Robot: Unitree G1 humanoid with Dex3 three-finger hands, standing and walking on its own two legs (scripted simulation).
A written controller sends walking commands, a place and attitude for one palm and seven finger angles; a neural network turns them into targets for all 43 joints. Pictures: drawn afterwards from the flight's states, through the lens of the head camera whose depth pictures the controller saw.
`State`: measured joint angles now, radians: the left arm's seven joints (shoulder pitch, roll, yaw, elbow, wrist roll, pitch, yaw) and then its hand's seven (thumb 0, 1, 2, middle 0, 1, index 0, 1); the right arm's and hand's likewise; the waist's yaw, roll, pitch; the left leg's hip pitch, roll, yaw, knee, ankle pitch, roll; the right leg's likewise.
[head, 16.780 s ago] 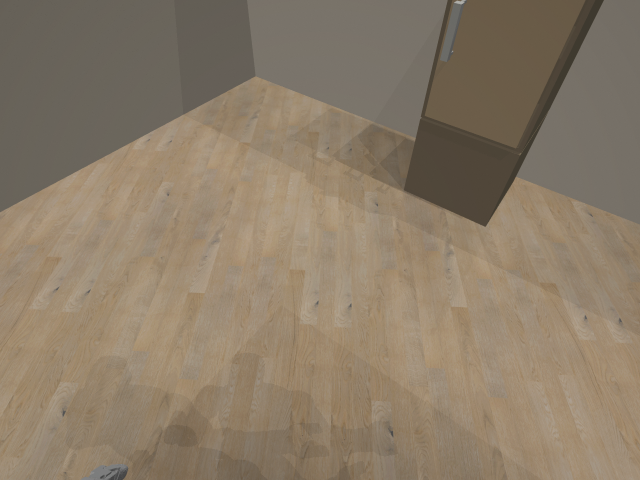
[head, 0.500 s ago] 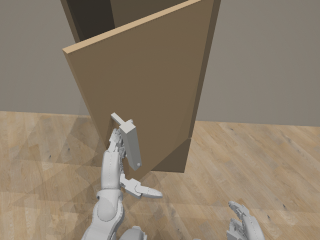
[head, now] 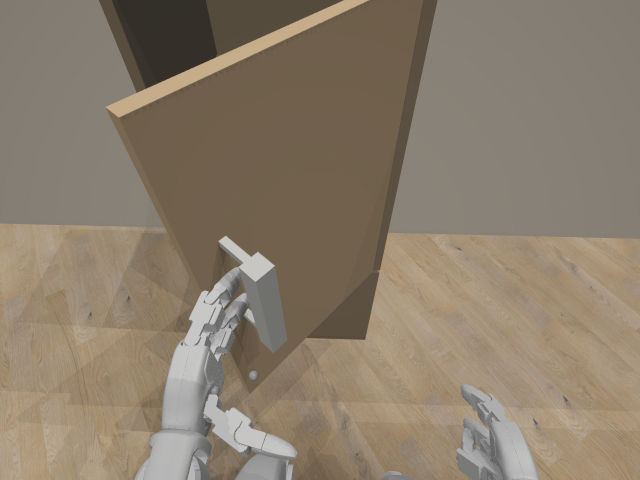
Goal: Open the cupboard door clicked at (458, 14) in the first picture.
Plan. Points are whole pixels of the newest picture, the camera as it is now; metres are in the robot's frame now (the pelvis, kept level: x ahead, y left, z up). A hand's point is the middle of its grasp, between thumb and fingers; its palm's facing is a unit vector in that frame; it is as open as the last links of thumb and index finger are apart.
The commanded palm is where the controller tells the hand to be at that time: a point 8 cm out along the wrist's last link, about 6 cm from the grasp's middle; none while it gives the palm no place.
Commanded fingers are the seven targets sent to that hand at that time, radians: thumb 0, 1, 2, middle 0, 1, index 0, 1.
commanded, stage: slide the hand sideways off the handle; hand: left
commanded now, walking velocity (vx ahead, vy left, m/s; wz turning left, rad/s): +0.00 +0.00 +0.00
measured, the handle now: (253, 297) +0.32 +0.10 +0.07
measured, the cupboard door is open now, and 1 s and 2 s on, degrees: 49 49 49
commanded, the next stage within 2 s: draw the hand back to the body in 0.58 s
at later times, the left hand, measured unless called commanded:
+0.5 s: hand (214, 422) +0.18 +0.12 +0.07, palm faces -0.01 -1.00 -0.01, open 16.3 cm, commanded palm +0.14 +0.18 +0.07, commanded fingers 0.00 -0.50 0.30 -0.15 -0.30 -0.15 -0.30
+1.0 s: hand (162, 424) +0.17 +0.15 +0.11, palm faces +0.01 -1.00 -0.06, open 16.3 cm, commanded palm +0.13 +0.21 +0.12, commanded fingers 0.00 -0.50 0.30 -0.15 -0.30 -0.15 -0.30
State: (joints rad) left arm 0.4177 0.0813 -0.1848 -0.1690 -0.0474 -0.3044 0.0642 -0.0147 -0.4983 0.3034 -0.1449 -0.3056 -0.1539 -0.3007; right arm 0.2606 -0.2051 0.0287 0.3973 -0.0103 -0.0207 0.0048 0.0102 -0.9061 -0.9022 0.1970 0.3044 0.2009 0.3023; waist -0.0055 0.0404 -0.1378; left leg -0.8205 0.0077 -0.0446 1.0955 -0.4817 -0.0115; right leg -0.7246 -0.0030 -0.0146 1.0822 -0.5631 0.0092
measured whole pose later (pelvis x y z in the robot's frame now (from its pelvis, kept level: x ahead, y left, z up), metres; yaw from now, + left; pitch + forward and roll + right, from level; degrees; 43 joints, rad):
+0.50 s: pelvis +0.00 -0.01 -0.01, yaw +1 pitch +13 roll -1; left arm 0.65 0.15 -0.05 -0.32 -0.17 -0.34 -0.12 -0.01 -0.50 0.30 -0.15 -0.30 -0.15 -0.30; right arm 0.26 -0.22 0.00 0.37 0.01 -0.03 -0.03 0.01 -0.91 -0.90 0.20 0.30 0.20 0.30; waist 0.01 0.05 -0.17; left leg -0.88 0.01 -0.07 1.16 -0.51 -0.03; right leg -0.77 0.01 -0.04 1.15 -0.60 -0.01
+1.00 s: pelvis -0.01 -0.01 +0.00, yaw +1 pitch +9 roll -2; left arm 0.64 0.22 0.07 -0.38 -0.25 -0.24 -0.16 -0.01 -0.50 0.30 -0.15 -0.30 -0.16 -0.30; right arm 0.29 -0.21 0.03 0.40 0.05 -0.06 -0.07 0.01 -0.91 -0.90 0.20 0.30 0.20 0.30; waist 0.01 0.07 -0.16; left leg -0.77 0.02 -0.08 1.08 -0.47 -0.03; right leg -0.66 0.02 -0.05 1.05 -0.54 -0.01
